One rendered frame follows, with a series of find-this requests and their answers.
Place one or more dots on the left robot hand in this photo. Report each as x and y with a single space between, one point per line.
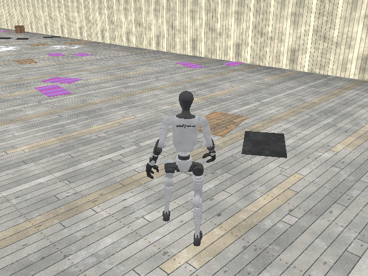
149 171

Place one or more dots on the left robot thigh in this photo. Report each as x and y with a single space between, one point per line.
170 167

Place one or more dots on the robot left foot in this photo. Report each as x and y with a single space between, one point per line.
166 217

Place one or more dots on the robot right upper arm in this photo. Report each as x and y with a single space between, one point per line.
206 131

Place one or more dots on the robot left upper arm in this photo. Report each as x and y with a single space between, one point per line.
164 131

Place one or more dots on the left robot forearm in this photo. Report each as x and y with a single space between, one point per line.
155 154

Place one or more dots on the right robot forearm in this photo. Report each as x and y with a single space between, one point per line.
211 149

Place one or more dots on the right robot hand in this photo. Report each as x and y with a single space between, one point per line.
210 160

